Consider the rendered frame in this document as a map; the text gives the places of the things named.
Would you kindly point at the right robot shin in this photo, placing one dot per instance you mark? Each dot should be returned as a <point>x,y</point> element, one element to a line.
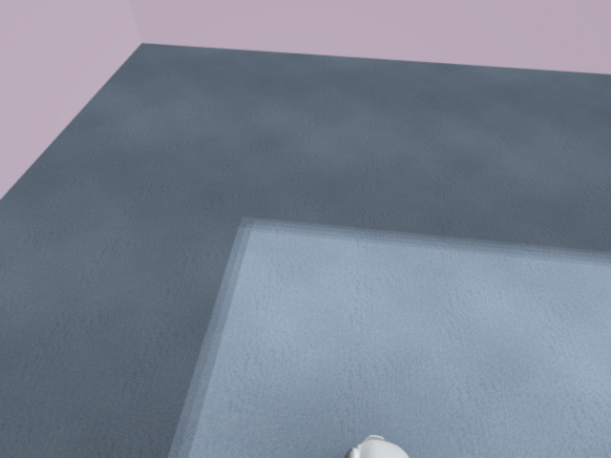
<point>374,437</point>

